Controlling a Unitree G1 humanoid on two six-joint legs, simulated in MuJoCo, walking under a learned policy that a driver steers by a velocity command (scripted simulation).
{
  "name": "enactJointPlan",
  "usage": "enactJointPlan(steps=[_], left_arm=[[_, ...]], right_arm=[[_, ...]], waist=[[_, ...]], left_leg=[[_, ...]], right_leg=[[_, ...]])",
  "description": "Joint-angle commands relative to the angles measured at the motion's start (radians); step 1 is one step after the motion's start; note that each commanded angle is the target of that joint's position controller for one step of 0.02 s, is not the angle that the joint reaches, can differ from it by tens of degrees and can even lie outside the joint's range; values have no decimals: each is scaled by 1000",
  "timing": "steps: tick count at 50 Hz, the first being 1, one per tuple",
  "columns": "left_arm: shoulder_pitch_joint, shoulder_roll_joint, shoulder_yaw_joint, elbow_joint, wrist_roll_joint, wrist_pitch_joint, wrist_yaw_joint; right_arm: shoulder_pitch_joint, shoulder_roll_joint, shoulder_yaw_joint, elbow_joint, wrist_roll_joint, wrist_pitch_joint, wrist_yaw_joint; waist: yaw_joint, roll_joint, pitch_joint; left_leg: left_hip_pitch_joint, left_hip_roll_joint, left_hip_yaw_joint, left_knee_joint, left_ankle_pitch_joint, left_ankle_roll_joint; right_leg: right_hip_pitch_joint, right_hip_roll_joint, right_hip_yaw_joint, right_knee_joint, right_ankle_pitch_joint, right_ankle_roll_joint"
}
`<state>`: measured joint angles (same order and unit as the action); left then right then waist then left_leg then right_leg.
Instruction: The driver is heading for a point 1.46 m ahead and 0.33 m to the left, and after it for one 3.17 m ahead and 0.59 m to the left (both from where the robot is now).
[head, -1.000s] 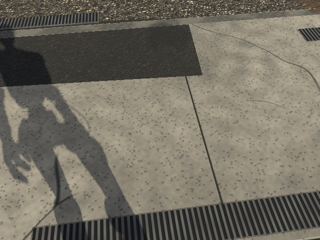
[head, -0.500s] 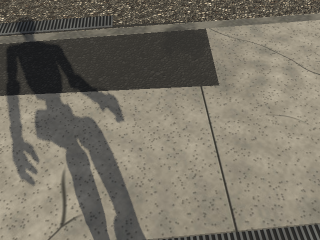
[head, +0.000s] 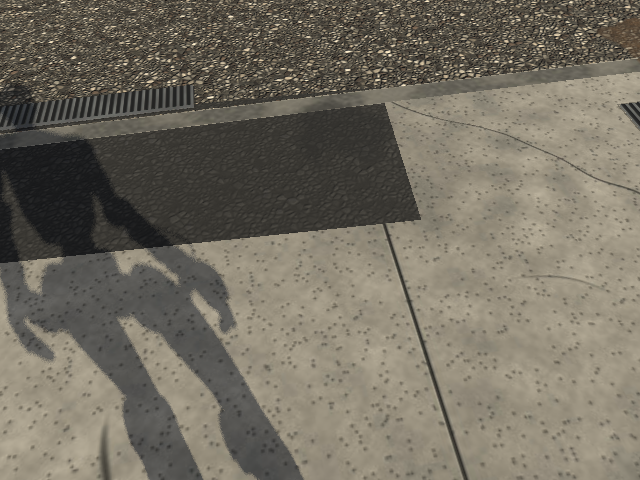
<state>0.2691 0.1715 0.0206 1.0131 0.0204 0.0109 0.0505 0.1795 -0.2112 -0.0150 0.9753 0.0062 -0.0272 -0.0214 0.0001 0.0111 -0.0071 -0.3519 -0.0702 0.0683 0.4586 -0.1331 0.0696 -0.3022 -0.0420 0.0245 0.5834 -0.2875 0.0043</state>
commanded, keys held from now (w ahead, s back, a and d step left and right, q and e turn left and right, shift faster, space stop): shift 0.04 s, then w+shift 0.96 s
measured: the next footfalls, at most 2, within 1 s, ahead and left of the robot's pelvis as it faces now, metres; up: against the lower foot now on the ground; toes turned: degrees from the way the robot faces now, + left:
left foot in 0.36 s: +0.14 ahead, +0.15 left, +0.00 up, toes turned +5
right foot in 0.82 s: +0.59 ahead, -0.01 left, +0.00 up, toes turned -3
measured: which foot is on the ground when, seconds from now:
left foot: down 0.00-0.08, up 0.10-0.34, down 0.36-0.84, up 0.86-1.00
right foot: down 0.00-0.36, up 0.38-0.80, down 0.82-1.00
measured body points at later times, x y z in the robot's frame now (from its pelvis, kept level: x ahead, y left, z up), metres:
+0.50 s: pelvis +0.15 +0.07 +0.01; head +0.15 +0.08 +0.46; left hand +0.24 +0.31 -0.13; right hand +0.15 -0.19 -0.13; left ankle +0.10 +0.15 -0.73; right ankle +0.12 -0.08 -0.64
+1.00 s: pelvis +0.54 +0.04 +0.00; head +0.56 +0.05 +0.45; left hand +0.54 +0.32 -0.14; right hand +0.63 -0.21 -0.13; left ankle +0.50 +0.19 -0.63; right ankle +0.55 +0.00 -0.73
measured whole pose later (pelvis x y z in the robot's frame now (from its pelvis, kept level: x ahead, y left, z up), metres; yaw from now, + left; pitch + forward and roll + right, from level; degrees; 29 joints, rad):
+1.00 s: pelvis +0.54 +0.04 +0.00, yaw +2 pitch +0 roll -2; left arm 0.35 0.25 0.07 1.00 0.03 -0.09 -0.02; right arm 0.25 -0.23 -0.04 0.90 -0.03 -0.09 0.03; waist 0.01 0.02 0.03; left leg -0.52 0.09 -0.05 1.26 -0.22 0.11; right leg -0.20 0.11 -0.13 0.43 -0.23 -0.12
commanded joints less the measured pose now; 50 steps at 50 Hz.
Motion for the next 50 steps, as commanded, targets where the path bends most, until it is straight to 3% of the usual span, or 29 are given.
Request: enactJointPlan(steps=[1,3,4,5,6,7,10,13,14,15,17,18,19,20,22,24,26,31,36,39,40,41,42,43,44,45,46,48,50], left_arm=[[88,108,23,18,-5,-20,1],[78,148,44,17,-17,-41,1],[126,186,61,17,-26,-49,0],[144,236,82,17,-39,-64,1],[137,243,90,13,-48,-81,4],[121,204,82,6,-46,-101,5],[108,160,73,-19,-57,-118,-9],[105,207,84,-35,-54,-111,-17],[136,205,86,-10,27,-99,-41],[112,205,91,-13,31,-91,-50],[59,210,96,-28,16,-84,-57],[11,174,85,-44,25,-90,-60],[-84,41,50,-121,24,-108,-66],[-119,45,48,-167,19,-120,-77],[-144,119,58,-170,22,-125,-103],[-93,114,60,-142,41,-108,-119],[-138,90,52,-159,31,-83,-128],[-374,70,30,-252,15,-70,-128],[-454,79,16,-300,0,-73,-118],[-238,149,39,-257,4,-77,-85],[-24,187,59,-192,4,-79,-71],[172,242,83,-136,20,-81,-57],[240,327,105,-124,52,-84,-49],[206,303,105,-117,32,-84,-69],[87,248,95,-112,23,-89,-74],[38,180,79,-113,14,-100,-78],[7,142,69,-105,18,-109,-77],[15,94,48,-73,8,-122,-69],[57,111,45,-53,-9,-139,-66]], right_arm=[[11,-96,-25,-38,-3,-1,-17],[49,-101,-32,-14,-11,1,-23],[30,-128,-42,-18,-3,-5,-19],[-19,-103,-39,-40,9,-17,-5],[-52,-105,-42,-58,19,-31,9],[-52,-113,-51,-59,28,-42,18],[-82,-76,-46,-62,22,-72,29],[-90,-45,-36,-58,25,-82,32],[-64,-38,-35,-80,-60,-46,67],[-26,-40,-40,-76,-58,-31,74],[153,-64,-51,-31,-41,-30,64],[351,-111,-69,25,-43,-49,50],[511,-250,-91,45,-68,-66,34],[425,-242,-79,29,-65,-64,27],[241,-172,-65,-30,-43,-73,36],[212,-122,-50,-40,-32,-84,36],[276,-85,-39,-9,-30,-95,30],[366,-64,-29,13,-23,-107,29],[383,-104,-30,36,-18,-115,20],[381,-173,-46,55,-36,-95,6],[354,-198,-55,53,-40,-79,-2],[325,-181,-55,36,-42,-73,-2],[385,-15,-24,-6,-13,-79,26],[383,-52,-34,-26,12,-100,35],[241,-105,-47,-67,9,-101,26],[185,-105,-44,-82,1,-104,28],[175,-79,-40,-81,-12,-97,33],[202,-26,-27,-86,-45,-66,55],[121,-19,-21,-123,-54,-46,69]], waist=[[-11,-156,102],[-13,-181,39],[19,-174,48],[40,-250,61],[40,-249,86],[20,-194,95],[21,-110,51],[20,-160,45],[18,-184,47],[-4,-184,76],[-86,-89,67],[-181,50,6],[-238,370,-43],[-159,303,22],[-65,62,84],[-22,59,64],[-23,66,103],[-51,34,168],[-32,57,164],[84,143,-2],[179,145,-106],[258,115,-201],[169,-134,-310],[134,-189,-362],[93,-118,-142],[71,-17,-53],[26,25,-7],[-48,-19,39],[-57,-34,111]], left_leg=[[70,88,-109,-103,-258,-18],[114,41,-45,9,-323,-10],[5,15,-16,91,-426,-7],[-100,6,8,271,-321,-3],[-231,77,-57,387,-258,15],[-352,122,-110,465,-233,25],[-376,152,-81,363,-166,17],[-125,98,19,202,-165,-21],[-35,56,82,149,-233,-28],[60,47,110,101,-192,-31],[316,22,136,37,-166,-31],[535,97,7,0,-241,-19],[639,393,-474,-204,-668,31],[534,493,-821,-366,-849,108],[398,434,-612,-331,-673,111],[319,335,-426,-376,-498,85],[320,290,-329,-397,-339,88],[316,240,-161,-447,-2,107],[441,272,-42,-449,549,96],[532,306,-6,-85,1155,75],[481,300,8,168,1144,66],[264,260,4,478,883,63],[-129,108,-24,875,35,44],[-318,9,-176,1033,-295,64],[-413,91,-171,1032,-172,82],[-381,133,-155,975,-95,83],[-324,164,-158,922,-80,77],[-245,203,-160,843,-83,47],[-318,234,-130,788,-54,17]], right_leg=[[-144,-38,64,-276,-302,-77],[-123,-43,89,-309,-383,-77],[-68,-99,174,-358,-522,-119],[-8,-226,341,-444,-577,-183],[57,-332,461,-504,-538,-234],[144,-348,478,-502,-461,-232],[240,-273,314,-467,-290,-163],[88,-192,167,-453,-231,-152],[46,-159,127,-460,-303,-170],[-25,-156,109,-425,-330,-176],[-186,-119,70,-275,-360,-172],[-315,-51,3,20,-243,-157],[-556,55,-75,468,-255,-116],[-720,61,61,629,-148,-140],[-695,-73,39,652,79,-131],[-572,-99,6,592,130,-91],[-592,-93,-30,573,191,-69],[-555,-51,-109,281,301,-49],[-335,21,-183,24,318,-126],[-57,127,-201,24,159,-186],[163,145,-190,-20,124,-202],[450,43,-75,-19,18,-225],[734,-259,387,-78,-391,-295],[748,-341,839,-324,-562,-324],[591,-286,677,-361,-488,-283],[419,-264,520,-374,-318,-271],[288,-223,418,-396,-220,-248],[110,-161,286,-444,-184,-216],[56,-134,212,-496,-125,-216]])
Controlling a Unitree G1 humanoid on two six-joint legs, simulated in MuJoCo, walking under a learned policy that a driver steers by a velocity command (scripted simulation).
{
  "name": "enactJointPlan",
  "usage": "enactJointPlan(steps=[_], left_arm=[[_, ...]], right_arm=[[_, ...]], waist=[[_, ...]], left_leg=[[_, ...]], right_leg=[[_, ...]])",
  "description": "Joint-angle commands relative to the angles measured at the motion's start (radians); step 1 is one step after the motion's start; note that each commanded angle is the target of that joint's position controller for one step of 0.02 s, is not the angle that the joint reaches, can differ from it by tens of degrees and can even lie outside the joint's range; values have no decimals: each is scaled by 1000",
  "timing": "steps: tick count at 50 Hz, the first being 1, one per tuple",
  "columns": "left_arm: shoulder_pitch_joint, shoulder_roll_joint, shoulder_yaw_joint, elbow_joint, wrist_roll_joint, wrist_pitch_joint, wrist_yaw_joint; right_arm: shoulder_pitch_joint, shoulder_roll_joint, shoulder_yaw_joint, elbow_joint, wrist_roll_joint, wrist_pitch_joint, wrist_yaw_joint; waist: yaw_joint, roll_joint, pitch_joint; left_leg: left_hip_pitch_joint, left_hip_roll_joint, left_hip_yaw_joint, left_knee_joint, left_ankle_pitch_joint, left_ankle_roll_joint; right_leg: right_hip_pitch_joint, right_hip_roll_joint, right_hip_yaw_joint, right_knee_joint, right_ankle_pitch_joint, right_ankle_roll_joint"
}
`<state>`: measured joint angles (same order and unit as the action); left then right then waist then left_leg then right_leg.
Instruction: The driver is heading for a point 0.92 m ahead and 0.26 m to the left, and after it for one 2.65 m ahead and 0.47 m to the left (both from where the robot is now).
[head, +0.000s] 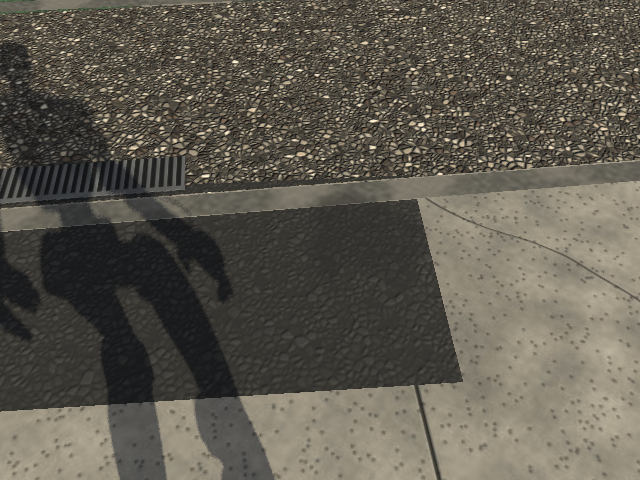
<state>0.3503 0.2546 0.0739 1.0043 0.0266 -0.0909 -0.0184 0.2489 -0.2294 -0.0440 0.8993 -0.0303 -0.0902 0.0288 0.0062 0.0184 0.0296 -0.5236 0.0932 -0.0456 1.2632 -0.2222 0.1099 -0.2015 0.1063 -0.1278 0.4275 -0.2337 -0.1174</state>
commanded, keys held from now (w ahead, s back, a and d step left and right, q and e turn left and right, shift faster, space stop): w+shift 0.24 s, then w+q+shift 0.06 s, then q+shift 0.70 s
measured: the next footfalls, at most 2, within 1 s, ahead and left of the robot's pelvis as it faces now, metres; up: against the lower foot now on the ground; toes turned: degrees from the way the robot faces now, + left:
left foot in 0.30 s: +0.50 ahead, +0.09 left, +0.00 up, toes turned +4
right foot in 0.68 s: +0.84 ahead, -0.01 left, +0.00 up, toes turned +26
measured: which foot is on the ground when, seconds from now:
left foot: up 0.00-0.28, down 0.30-0.68, up 0.70-1.00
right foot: down 0.00-0.28, up 0.30-0.66, down 0.68-1.00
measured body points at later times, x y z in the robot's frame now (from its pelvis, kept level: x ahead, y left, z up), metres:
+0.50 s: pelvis +0.46 +0.04 +0.01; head +0.50 +0.04 +0.45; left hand +0.61 +0.31 -0.09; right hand +0.47 -0.23 -0.13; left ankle +0.46 +0.09 -0.73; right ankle +0.49 -0.12 -0.65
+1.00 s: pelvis +0.67 +0.03 +0.00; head +0.70 +0.07 +0.45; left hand +0.64 +0.35 -0.11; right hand +0.97 -0.11 -0.08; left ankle +0.63 +0.17 -0.68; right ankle +0.81 -0.03 -0.73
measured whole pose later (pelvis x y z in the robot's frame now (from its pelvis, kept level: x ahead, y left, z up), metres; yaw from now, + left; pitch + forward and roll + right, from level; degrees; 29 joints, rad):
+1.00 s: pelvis +0.67 +0.03 +0.00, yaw +35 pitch +2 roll -2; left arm 0.10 0.29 0.07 0.73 0.02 -0.01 0.04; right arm 0.14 -0.33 -0.09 0.63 0.03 0.06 -0.02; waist 0.02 0.01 0.09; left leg -0.59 0.09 0.00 0.98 -0.32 -0.06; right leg -0.35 -0.04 -0.16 0.39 -0.07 -0.03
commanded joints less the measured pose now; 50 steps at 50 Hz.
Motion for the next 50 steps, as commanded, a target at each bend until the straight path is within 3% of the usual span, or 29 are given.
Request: enactJointPlan(steps=[1,5,9,11,13,14,15,16,17,18,19,21,22,24,26,27,30,32,33,34,35,36,37,38,39,41,44,47,50], left_arm=[[-4,43,-7,-42,-16,-41,2],[82,46,-17,-38,-28,-57,-8],[169,104,-18,-9,-32,-63,9],[177,144,-16,-6,-17,-51,21],[154,200,-2,-2,14,-22,43],[117,210,5,-8,25,-4,51],[88,189,4,-24,28,0,52],[200,5,-33,-69,-15,-14,19],[160,76,-22,-86,-34,-41,17],[29,83,-26,-138,-34,-53,26],[-29,85,-32,-155,-20,-59,30],[-95,67,-34,-202,13,-33,28],[-128,77,-21,-236,-38,-54,22],[-151,85,-19,-271,-30,-49,25],[-274,46,-37,-322,-19,-49,34],[-300,29,-44,-333,-11,-49,34],[-354,65,-27,-381,-32,-34,35],[-360,115,-9,-408,-35,-25,42],[-299,136,0,-397,-25,-27,47],[-167,154,5,-367,-3,-30,52],[-74,186,1,-357,15,-20,58],[-78,185,-9,-366,30,-9,44],[-202,157,2,-405,4,6,42],[-258,79,-16,-432,-4,20,50],[-294,65,-26,-427,-9,38,55],[-337,98,-16,-403,3,54,56],[-306,129,7,-374,6,48,57],[-320,156,23,-369,-2,55,61],[-347,185,36,-364,-14,65,55]], right_arm=[[-8,-10,10,-71,-18,23,22],[-249,-26,27,-159,-5,12,34],[-351,-46,34,-192,13,8,33],[-327,-81,23,-191,7,7,21],[-117,-140,-2,-141,9,10,0],[93,-173,-21,-70,10,13,-13],[283,-223,-44,-21,-4,21,-29],[291,-315,-72,-12,-35,21,-33],[256,-267,-74,-3,-6,25,-12],[156,-230,-66,-6,-2,14,-8],[113,-168,-54,-4,3,9,-5],[94,-103,-33,9,21,3,-16],[14,-76,-19,-48,49,-24,1],[-49,-135,-32,-68,69,-32,-5],[-38,-194,-48,-82,63,-15,-28],[2,-212,-58,-78,60,0,-37],[117,-201,-62,-56,69,34,-52],[72,-168,-57,-83,69,44,-64],[21,-161,-58,-111,69,47,-70],[-1,-132,-51,-143,60,50,-71],[77,-34,-22,-166,25,59,-72],[344,-67,-14,-179,58,60,-55],[347,-164,-30,-163,67,82,-48],[215,-217,-53,-177,66,105,-53],[131,-231,-66,-195,62,124,-62],[88,-190,-66,-236,63,145,-68],[48,-113,-50,-286,61,138,-68],[11,-127,-50,-307,57,139,-54],[-16,-155,-59,-316,57,151,-34]], waist=[[-55,-37,101],[7,-17,161],[36,-44,144],[9,-91,66],[-109,-164,-76],[-203,-161,-175],[-280,-136,-262],[-133,198,-340],[-136,182,-401],[-98,82,-214],[-71,-35,-130],[-8,-80,-21],[11,-41,-77],[64,-41,-36],[40,-32,8],[12,-7,-24],[-34,62,-88],[-1,99,-79],[45,96,-107],[97,76,-207],[79,-111,-355],[-38,-315,-560],[-46,-238,-538],[-10,-126,-382],[-14,-58,-271],[-47,-97,-124],[-36,-128,-140],[-33,-122,-195],[-37,-157,-172]], left_leg=[[-195,79,8,-62,87,-35],[-112,40,123,-456,346,-48],[-26,-33,181,-687,446,-1],[19,-111,212,-721,328,23],[204,-171,195,-718,165,55],[391,-186,202,-748,120,76],[649,-95,104,-695,-25,112],[968,204,-421,-726,-100,262],[1022,249,-779,-925,21,322],[888,209,-592,-930,254,285],[729,180,-458,-922,483,254],[476,81,-286,-943,772,197],[475,63,-303,-988,705,218],[332,26,-242,-1008,710,197],[155,-56,-157,-984,779,150],[112,-99,-132,-955,743,103],[115,-129,-220,-869,462,-1],[157,-132,-300,-770,348,-26],[172,-155,-304,-663,343,-50],[160,-191,-270,-462,281,-89],[20,-271,-157,-151,-388,-123],[-83,-248,-187,120,-592,-136],[-150,-141,-148,227,-449,-167],[-190,-99,-92,220,-352,-190],[-183,-71,-58,191,-278,-204],[-109,-33,-25,82,-232,-205],[-71,-12,15,-74,-198,-197],[-11,19,20,-208,-102,-176],[99,6,69,-354,-45,-142]], right_leg=[[-51,-266,325,-363,-128,-93],[-90,-181,161,-423,227,-60],[164,-236,111,-450,663,-32],[340,-263,88,-316,1060,-16],[423,-304,71,-19,1301,-8],[390,-300,37,241,1272,-4],[186,-265,29,564,1041,-7],[-280,-91,43,1002,92,50],[-471,-17,172,1140,-203,53],[-555,-99,207,1102,-95,45],[-515,-132,195,1025,-64,53],[-424,-160,187,901,-83,93],[-415,-148,240,896,-120,103],[-376,-164,215,655,-99,136],[-261,-89,136,359,29,167],[-169,-42,110,243,172,170],[-17,32,144,66,404,174],[0,2,206,-5,399,161],[64,-27,214,-59,454,147],[219,-116,254,-63,563,108],[455,-382,457,84,1047,23],[613,-675,805,113,1098,-206],[520,-648,845,35,701,-241],[385,-532,658,-7,447,-185],[233,-455,541,-54,317,-133],[-16,-367,375,-123,282,-103],[-24,-373,256,-157,429,-136],[3,-420,199,-168,378,-145],[-47,-419,103,-174,235,-103]])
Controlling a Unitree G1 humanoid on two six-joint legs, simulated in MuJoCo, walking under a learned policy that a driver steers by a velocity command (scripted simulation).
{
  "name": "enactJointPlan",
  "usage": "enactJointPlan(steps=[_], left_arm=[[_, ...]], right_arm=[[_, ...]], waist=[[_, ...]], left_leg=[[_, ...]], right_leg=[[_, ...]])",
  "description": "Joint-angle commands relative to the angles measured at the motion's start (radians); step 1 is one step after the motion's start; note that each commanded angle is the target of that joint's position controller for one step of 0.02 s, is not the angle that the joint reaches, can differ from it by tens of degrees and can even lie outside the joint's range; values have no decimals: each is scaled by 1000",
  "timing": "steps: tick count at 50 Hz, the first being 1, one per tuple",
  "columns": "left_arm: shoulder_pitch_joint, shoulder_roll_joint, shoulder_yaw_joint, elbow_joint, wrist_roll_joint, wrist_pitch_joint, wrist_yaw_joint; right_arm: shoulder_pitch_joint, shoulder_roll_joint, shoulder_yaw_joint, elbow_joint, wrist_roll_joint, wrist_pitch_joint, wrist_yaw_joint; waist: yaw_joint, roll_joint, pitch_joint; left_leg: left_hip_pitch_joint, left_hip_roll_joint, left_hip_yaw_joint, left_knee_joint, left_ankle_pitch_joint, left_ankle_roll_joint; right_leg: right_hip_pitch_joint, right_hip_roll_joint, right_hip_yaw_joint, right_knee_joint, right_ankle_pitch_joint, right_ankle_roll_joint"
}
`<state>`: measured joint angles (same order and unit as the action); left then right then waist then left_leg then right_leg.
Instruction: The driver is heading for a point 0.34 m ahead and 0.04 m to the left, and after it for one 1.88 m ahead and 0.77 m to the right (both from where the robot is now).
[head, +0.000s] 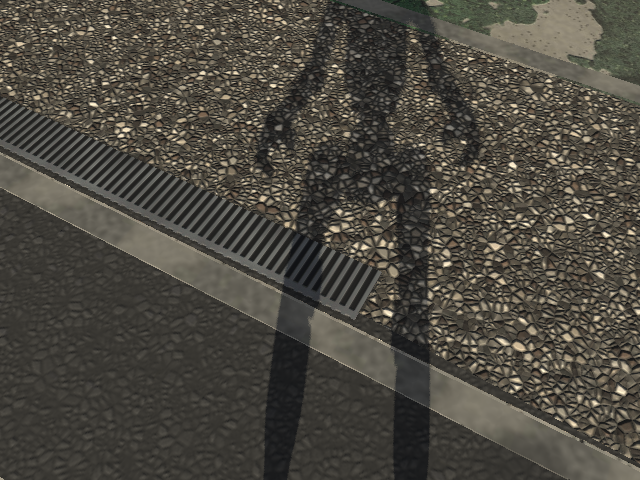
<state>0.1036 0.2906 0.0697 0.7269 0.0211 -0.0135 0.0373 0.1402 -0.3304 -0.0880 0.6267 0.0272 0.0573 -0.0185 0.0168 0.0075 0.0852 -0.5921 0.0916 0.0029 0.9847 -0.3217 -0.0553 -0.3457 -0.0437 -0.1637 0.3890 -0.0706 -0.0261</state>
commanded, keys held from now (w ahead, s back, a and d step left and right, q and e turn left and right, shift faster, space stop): q+shift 0.16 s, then w+q+shift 0.20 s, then w+e+shift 0.12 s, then e+shift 0.52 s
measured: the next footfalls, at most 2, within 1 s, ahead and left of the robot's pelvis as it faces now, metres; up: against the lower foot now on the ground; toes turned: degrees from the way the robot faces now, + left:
left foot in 0.12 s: +0.07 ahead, +0.14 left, +0.00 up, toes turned +11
right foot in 0.58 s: +0.25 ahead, -0.03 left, +0.00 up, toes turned +21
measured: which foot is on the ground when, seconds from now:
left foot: up 0.00-0.10, down 0.12-0.58, up 0.60-0.98, down 1.00-1.00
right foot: down 0.00-0.12, up 0.14-0.56, down 0.58-1.00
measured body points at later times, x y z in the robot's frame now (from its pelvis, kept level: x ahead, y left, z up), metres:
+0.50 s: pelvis +0.11 +0.04 +0.01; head +0.10 +0.06 +0.46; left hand +0.15 +0.36 -0.09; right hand +0.31 -0.19 -0.07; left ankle +0.03 +0.13 -0.74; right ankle +0.21 -0.06 -0.71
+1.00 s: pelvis +0.30 +0.07 -0.01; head +0.35 +0.06 +0.44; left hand +0.35 +0.39 -0.10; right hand +0.56 -0.16 -0.07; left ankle +0.42 +0.18 -0.74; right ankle +0.21 -0.04 -0.74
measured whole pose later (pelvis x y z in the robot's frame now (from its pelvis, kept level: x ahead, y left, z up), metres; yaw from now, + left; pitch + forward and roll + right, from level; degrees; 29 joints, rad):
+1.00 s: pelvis +0.30 +0.07 -0.01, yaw +1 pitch +4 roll +0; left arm 0.32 0.33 0.10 0.69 -0.04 0.04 0.05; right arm 0.01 -0.29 -0.04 0.60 0.00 -0.08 0.00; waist 0.07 0.02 0.03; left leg -0.45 -0.08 -0.13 0.41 -0.01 -0.03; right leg -0.16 0.16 0.31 0.54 -0.40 -0.07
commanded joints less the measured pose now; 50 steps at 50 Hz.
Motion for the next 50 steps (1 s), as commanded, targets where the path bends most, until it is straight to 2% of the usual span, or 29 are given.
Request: enactJointPlan(steps=[1,3,5,6,7,8,9,10,11,14,17,19,20,21,23,26,27,28,29,30,31,32,33,35,38,41,46,49,50], left_arm=[[-93,159,46,-80,-14,-12,-4],[-74,170,54,-66,-28,-10,-13],[-50,143,52,-47,-42,-2,-18],[-4,106,45,-25,-40,8,-24],[21,67,35,-64,-1,16,-29],[-124,87,39,-122,12,4,-18],[-142,126,51,-129,-16,-6,-18],[-120,147,61,-116,-31,-20,-22],[-97,165,71,-94,-28,-29,-23],[-79,142,71,-77,-28,-63,-42],[-126,102,58,-84,-31,-86,-52],[-122,82,46,-82,-39,-92,-62],[-37,51,17,-40,48,-29,-84],[-45,53,16,-46,42,-7,-88],[-92,74,9,-75,15,1,-89],[-28,100,10,-72,12,-12,-86],[11,110,13,-63,-72,-65,-74],[86,112,13,-30,-66,-90,-67],[176,149,23,-4,-43,-105,-63],[223,274,52,-11,-32,-105,-63],[277,278,63,-4,-35,-102,-74],[272,205,43,-7,-43,-101,-77],[249,177,36,-26,-38,-92,-75],[212,166,31,-52,-44,-68,-60],[197,172,35,-57,-45,-37,-30],[195,200,51,-58,-61,-2,0],[176,192,60,-87,-65,43,23],[94,168,54,-130,-61,44,19],[94,117,37,-150,-50,42,13]], right_arm=[[78,-65,-20,-49,-1,8,19],[63,-78,-30,-59,-2,18,30],[113,-90,-48,-38,-6,22,27],[183,-141,-69,-21,-13,19,15],[206,-287,-97,-43,-17,11,-4],[170,-292,-91,-81,-56,-22,6],[160,-257,-85,-74,-45,-51,14],[132,-223,-75,-70,-13,-65,15],[102,-190,-59,-74,5,-68,12],[99,-153,-39,-82,-10,-77,-6],[163,-157,-39,-68,-6,-87,-19],[149,-146,-32,-73,-5,-89,-20],[185,-176,-38,-48,-64,-74,23],[180,-135,-27,-51,-65,-72,46],[202,-123,-17,-46,-56,-80,66],[209,-139,-15,-29,-62,-96,49],[185,-100,-4,-22,9,-100,26],[185,-86,4,-16,0,-101,13],[164,-60,13,-30,-23,-107,3],[176,-57,17,-83,-46,-128,-8],[164,-86,14,-100,-52,-150,-13],[118,-122,7,-94,-27,-162,-5],[61,-113,8,-101,-25,-165,2],[3,-92,8,-117,-49,-162,11],[-21,-37,19,-114,-48,-145,9],[-87,-10,28,-114,-36,-136,5],[-159,-46,12,-101,-19,-141,21],[-60,-88,-11,-65,-24,-158,17],[22,-119,-19,-52,-41,-159,7]], waist=[[-42,-155,-220],[-41,-157,-212],[-65,-113,-209],[-81,7,-169],[-24,349,-115],[-86,276,-181],[-74,163,-184],[-47,122,-163],[-29,123,-150],[-12,148,-152],[-37,139,-132],[-34,189,-113],[-58,262,-139],[-63,250,-105],[-90,222,-87],[-68,166,-68],[-38,102,-29],[-12,60,-87],[10,-30,-145],[-17,-277,-195],[7,-357,-185],[16,-213,-126],[22,-143,-98],[7,-59,-82],[-18,-101,-122],[-13,-116,-162],[0,-145,-177],[-58,-166,-197],[-78,-103,-303]], left_leg=[[192,0,36,-120,53,35],[241,-16,64,-233,41,67],[368,-65,85,-392,96,119],[471,-29,-37,-524,197,176],[592,229,-465,-592,491,318],[493,264,-609,-667,371,421],[507,210,-552,-721,-6,374],[485,182,-547,-764,-319,325],[471,177,-546,-779,-400,302],[424,110,-472,-787,-335,272],[422,76,-446,-776,-239,272],[396,56,-396,-756,-176,268],[394,-11,-360,-771,-213,250],[365,-14,-345,-775,-189,248],[352,29,-371,-784,-208,253],[377,94,-398,-771,-217,249],[382,134,-385,-686,-75,258],[417,103,-334,-598,78,244],[389,24,-230,-386,243,202],[153,-114,-90,-100,121,116],[-123,-183,-84,109,-211,49],[-230,-133,-128,200,-202,51],[-250,-113,-122,230,-145,51],[-235,-83,-111,159,-59,36],[-129,-116,-70,4,8,0],[-10,-185,-57,-200,130,-16],[146,-227,-108,-460,241,-18],[315,-170,-123,-646,361,28],[550,-30,-209,-654,464,89]], right_leg=[[103,-276,120,-129,39,-181],[128,-294,94,-91,-21,-146],[82,-263,40,27,-150,-68],[-43,-195,-20,202,-266,6],[-384,-39,-80,580,-595,114],[-467,33,169,739,-585,99],[-484,13,234,751,-454,56],[-494,-4,254,708,-344,26],[-481,-10,256,678,-291,26],[-379,28,236,580,-143,43],[-322,65,234,424,-84,64],[-266,74,215,321,-69,83],[-219,65,138,352,-100,103],[-193,51,125,316,-103,114],[-139,24,111,247,-123,100],[-48,5,115,162,-208,17],[-39,-15,166,97,-119,-30],[39,15,160,49,-116,-49],[151,-44,264,34,-24,-73],[346,-187,574,-23,111,-185],[489,-282,883,-117,4,-310],[492,-296,855,-110,-42,-307],[461,-248,752,-94,43,-282],[390,-179,609,-83,284,-246],[299,-100,506,-64,517,-208],[210,-34,480,-23,498,-153],[184,-11,602,32,312,-86],[203,27,646,159,276,-49],[122,76,598,340,130,-13]])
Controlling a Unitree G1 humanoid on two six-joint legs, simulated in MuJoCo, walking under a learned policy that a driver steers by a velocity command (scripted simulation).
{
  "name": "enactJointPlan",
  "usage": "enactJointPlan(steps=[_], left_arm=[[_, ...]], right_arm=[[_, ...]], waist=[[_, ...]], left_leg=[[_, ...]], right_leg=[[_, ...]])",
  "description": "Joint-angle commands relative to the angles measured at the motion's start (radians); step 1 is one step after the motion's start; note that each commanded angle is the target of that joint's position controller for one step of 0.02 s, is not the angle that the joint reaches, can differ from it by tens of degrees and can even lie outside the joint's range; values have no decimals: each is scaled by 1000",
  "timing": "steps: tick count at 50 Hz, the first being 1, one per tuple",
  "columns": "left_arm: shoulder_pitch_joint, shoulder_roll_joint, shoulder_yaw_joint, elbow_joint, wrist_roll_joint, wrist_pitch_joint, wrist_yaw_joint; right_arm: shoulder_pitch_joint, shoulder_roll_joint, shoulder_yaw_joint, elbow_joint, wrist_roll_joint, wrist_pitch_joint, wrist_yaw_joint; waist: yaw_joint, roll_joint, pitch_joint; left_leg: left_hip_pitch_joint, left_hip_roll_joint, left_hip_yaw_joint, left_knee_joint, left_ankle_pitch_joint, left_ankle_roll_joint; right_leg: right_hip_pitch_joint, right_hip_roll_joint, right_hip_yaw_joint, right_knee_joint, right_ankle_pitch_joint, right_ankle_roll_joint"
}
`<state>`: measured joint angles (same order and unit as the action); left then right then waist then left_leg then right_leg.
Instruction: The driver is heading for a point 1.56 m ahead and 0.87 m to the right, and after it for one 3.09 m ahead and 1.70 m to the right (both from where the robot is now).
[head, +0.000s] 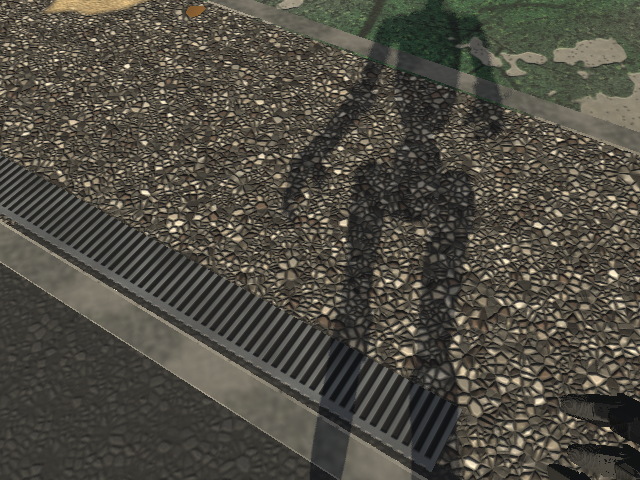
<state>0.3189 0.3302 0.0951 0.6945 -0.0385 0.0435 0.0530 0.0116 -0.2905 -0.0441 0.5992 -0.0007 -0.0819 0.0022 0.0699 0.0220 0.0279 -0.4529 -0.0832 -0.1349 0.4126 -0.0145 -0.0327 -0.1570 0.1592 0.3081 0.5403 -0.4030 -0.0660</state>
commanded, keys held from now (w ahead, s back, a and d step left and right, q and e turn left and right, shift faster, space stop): e+shift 0.80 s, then shift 0.10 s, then q+shift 0.10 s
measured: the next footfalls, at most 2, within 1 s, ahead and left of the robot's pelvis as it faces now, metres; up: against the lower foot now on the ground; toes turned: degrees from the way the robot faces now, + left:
right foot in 0.46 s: +0.06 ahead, -0.16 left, +0.00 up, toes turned -29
left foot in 0.92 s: +0.24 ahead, -0.03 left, +0.00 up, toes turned -57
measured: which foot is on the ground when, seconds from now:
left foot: down 0.00-0.46, up 0.48-0.90, down 0.92-1.00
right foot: down 0.00-0.00, up 0.02-0.44, down 0.46-0.92, up 0.94-1.00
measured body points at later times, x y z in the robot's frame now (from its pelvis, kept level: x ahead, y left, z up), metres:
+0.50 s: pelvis +0.05 -0.04 -0.01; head +0.08 -0.09 +0.44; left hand +0.33 +0.15 -0.07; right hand +0.06 -0.37 -0.12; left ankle +0.11 +0.11 -0.71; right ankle +0.02 -0.13 -0.73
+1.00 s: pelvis +0.11 -0.05 +0.00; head +0.14 -0.07 +0.45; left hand +0.45 -0.03 -0.07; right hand +0.00 -0.36 -0.08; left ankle +0.21 +0.00 -0.73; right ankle +0.00 -0.13 -0.70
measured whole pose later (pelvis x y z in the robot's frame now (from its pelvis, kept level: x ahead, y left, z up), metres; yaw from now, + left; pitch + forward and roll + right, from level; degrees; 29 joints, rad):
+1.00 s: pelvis +0.11 -0.05 +0.00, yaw -51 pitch +2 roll +1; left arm 0.12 0.33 0.06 0.56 0.01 0.04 0.03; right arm 0.12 -0.29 -0.07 0.71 -0.03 -0.03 0.01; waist -0.01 -0.05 0.03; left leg -0.31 -0.07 -0.08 0.51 -0.22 0.02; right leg -0.36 0.14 0.27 0.81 -0.53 0.03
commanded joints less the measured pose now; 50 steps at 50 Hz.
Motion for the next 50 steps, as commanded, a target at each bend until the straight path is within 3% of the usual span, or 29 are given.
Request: enactJointPlan(steps=[1,2,3,4,5,7,9,14,17,20,21,22,23,24,25,26,27,28,30,32,35,40,43,45,46,47,48,49,50], left_arm=[[-17,-15,-14,-117,48,-16,-7],[142,57,-5,-129,25,-19,-21],[124,147,21,-84,13,-12,-23],[34,196,38,-84,6,-1,-24],[-2,189,42,-85,6,12,-20],[-40,137,29,-115,6,22,-27],[-72,82,11,-142,4,20,-31],[-140,78,5,-174,17,18,-48],[-147,84,8,-173,14,26,-61],[-157,96,20,-181,13,42,-74],[-132,93,26,-174,12,45,-76],[-92,106,39,-159,14,46,-70],[-13,171,65,-139,18,41,-56],[2,318,92,-169,19,31,-39],[-23,306,84,-202,63,-7,-53],[-42,270,73,-191,66,-32,-61],[-82,238,65,-183,44,-42,-54],[-124,196,50,-189,23,-38,-45],[-177,172,35,-209,26,-25,-25],[-159,171,35,-205,29,-21,-15],[-140,186,42,-200,18,-14,-7],[-157,195,48,-213,17,-1,-12],[-181,173,37,-219,20,1,-19],[-203,151,24,-219,12,4,-21],[-160,107,8,-209,24,1,-21],[-66,40,-16,-193,55,-4,-23],[-91,86,-3,-208,52,-14,-16],[-90,131,7,-177,54,-19,-10],[-117,123,6,-160,60,-18,-13]], right_arm=[[150,-181,-59,-44,-19,-5,-25],[160,-186,-62,-27,-35,14,-21],[101,-116,-53,-57,-25,22,-26],[77,-72,-42,-66,-20,31,-33],[62,-74,-40,-69,-20,44,-36],[44,-103,-47,-51,-25,55,-45],[64,-108,-53,-32,-32,58,-50],[55,-155,-76,-7,-24,61,-46],[27,-180,-87,0,-13,63,-32],[44,-192,-98,17,10,59,-13],[41,-186,-98,22,20,61,-9],[68,-158,-93,36,27,64,-6],[122,-114,-85,57,19,70,0],[125,-71,-69,4,-26,74,3],[-1,-102,-72,-44,-33,68,-12],[-44,-135,-81,-52,-8,66,-23],[-28,-136,-84,-42,-2,63,-32],[0,-147,-88,-21,-11,63,-40],[30,-141,-88,-5,-20,61,-36],[40,-112,-78,9,-13,57,-28],[4,-84,-63,5,-4,57,-21],[-15,-98,-63,7,4,50,-6],[32,-116,-67,23,5,41,4],[74,-115,-70,37,2,35,10],[78,-138,-71,33,-13,35,9],[29,-174,-65,4,-32,42,5],[50,-135,-51,27,-55,39,10],[20,-76,-31,17,-38,30,15],[6,-46,-18,23,-23,30,18]], waist=[[-69,108,-322],[14,329,-386],[-8,203,-284],[-43,102,-199],[-43,45,-173],[-41,75,-98],[-57,116,-100],[-72,99,-142],[-65,117,-133],[-63,119,-128],[-42,105,-133],[-29,70,-135],[-12,-77,-110],[-63,-412,-76],[12,-316,-179],[2,-221,-147],[-34,-181,-108],[-59,-148,-103],[-90,-159,-131],[-87,-137,-162],[-71,-144,-155],[-55,-195,-141],[-55,-224,-170],[-83,-205,-161],[-65,-128,-178],[5,124,-178],[3,254,-112],[-7,165,-89],[-11,120,-87]], left_leg=[[632,360,-285,11,531,152],[682,569,-593,-13,431,315],[585,505,-501,-31,320,308],[497,415,-312,-24,237,259],[427,359,-220,-40,159,226],[286,311,-90,-90,141,236],[289,315,-23,-123,140,262],[318,387,72,-142,90,283],[270,388,166,-131,36,246],[297,413,210,-71,-9,201],[293,406,237,-18,-44,168],[250,375,273,69,-117,120],[104,299,338,270,-255,44],[-258,149,361,626,-674,-58],[-330,88,119,780,-667,-51],[-342,101,72,808,-572,-20],[-351,111,53,773,-472,1],[-334,124,41,745,-410,2],[-234,93,45,724,-324,-13],[-199,60,42,654,-283,-29],[-177,22,22,490,-273,-47],[-73,-9,-10,313,-288,-43],[32,14,8,208,-283,-22],[186,37,39,14,-111,6],[284,141,-43,-31,15,46],[356,319,-252,-66,246,137],[278,426,-469,-112,239,311],[249,408,-455,-111,128,325],[251,342,-368,-101,36,278]], right_leg=[[-247,1,-10,394,-238,61],[-407,-36,-72,603,-351,89],[-446,-113,-101,692,-259,135],[-462,-136,-137,724,-168,165],[-448,-159,-161,734,-110,180],[-432,-194,-227,720,-38,185],[-443,-214,-263,661,-15,183],[-399,-279,-282,492,57,159],[-287,-271,-331,359,97,127],[-213,-249,-376,203,98,86],[-156,-227,-398,106,142,64],[-71,-192,-399,29,182,34],[69,-234,-264,-91,377,-25],[215,-481,154,-112,737,-173],[139,-533,297,-185,599,-295],[120,-488,219,-217,471,-259],[96,-440,165,-217,401,-205],[79,-412,121,-202,395,-168],[13,-359,65,-176,499,-148],[28,-330,59,-153,552,-143],[45,-305,108,-129,519,-137],[7,-283,227,-99,479,-128],[19,-277,245,-46,570,-115],[-36,-235,230,-6,491,-79],[-82,-193,175,58,308,-35],[-177,-52,25,238,-106,30],[-277,-22,-32,353,-295,97],[-265,-82,-17,425,-242,134],[-250,-116,-51,400,-182,158]])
